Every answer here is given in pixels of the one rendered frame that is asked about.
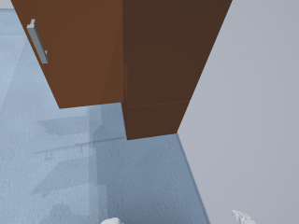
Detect cupboard door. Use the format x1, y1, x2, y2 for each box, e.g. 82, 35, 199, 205
10, 0, 124, 109

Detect robot right hand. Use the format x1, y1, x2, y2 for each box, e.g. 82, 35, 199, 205
232, 210, 257, 224

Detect handle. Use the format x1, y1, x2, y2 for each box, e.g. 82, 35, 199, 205
26, 19, 49, 63

